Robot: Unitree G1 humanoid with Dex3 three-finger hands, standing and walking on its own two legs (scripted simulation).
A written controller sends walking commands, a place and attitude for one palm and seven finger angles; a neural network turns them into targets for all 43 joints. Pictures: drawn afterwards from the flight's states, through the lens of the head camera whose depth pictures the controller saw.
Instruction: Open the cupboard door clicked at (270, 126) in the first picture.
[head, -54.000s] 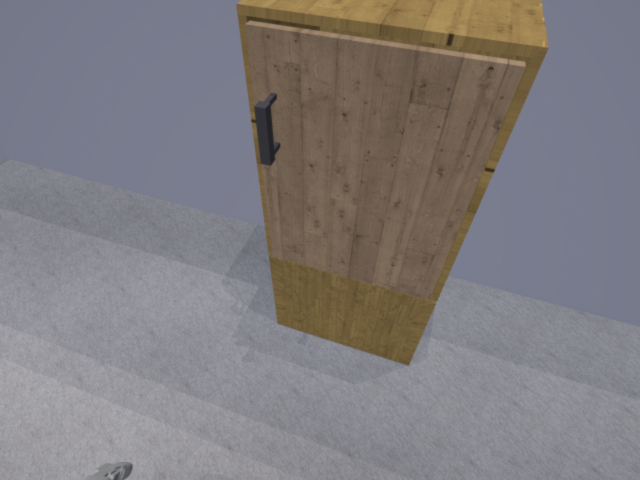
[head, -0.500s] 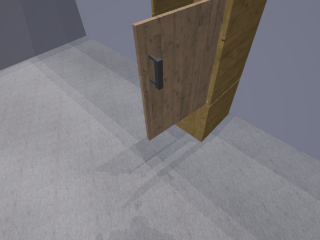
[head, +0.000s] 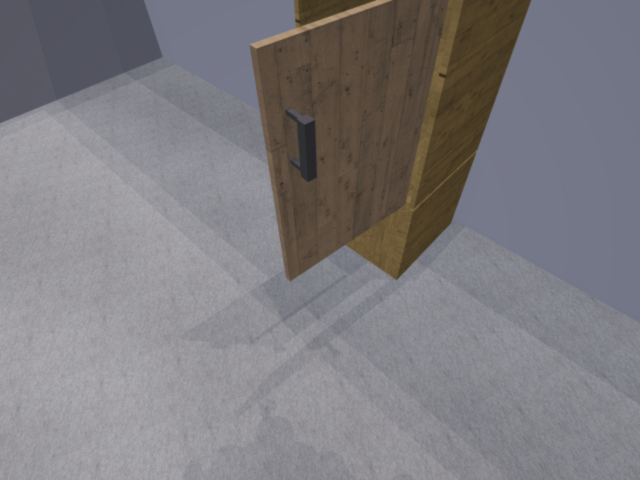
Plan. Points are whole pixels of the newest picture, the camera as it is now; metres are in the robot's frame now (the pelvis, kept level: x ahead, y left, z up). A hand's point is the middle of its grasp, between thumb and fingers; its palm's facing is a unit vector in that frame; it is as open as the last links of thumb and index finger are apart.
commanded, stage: look to check the result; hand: left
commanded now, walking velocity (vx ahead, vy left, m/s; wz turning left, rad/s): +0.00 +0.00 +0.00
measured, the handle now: (300, 144) +0.63 +0.07 +0.06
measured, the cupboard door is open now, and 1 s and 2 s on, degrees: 82 82 82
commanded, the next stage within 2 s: stand and wait in 0.22 s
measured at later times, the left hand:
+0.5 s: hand out of the picture +0.09 +0.24 -0.15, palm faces -0.03 -0.94 -0.34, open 7.4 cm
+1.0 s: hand out of the picture +0.09 +0.24 -0.16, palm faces -0.04 -0.94 -0.34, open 7.4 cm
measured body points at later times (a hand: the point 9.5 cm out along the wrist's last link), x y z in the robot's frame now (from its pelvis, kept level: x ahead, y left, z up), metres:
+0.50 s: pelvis +0.01 -0.01 +0.00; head +0.03 -0.02 +0.45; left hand +0.09 +0.28 -0.13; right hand +0.08 -0.29 -0.15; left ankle +0.01 +0.13 -0.75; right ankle -0.01 -0.09 -0.75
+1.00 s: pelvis +0.02 +0.00 +0.00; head +0.03 -0.01 +0.45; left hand +0.09 +0.29 -0.13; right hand +0.08 -0.29 -0.14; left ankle +0.01 +0.13 -0.75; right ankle -0.01 -0.09 -0.75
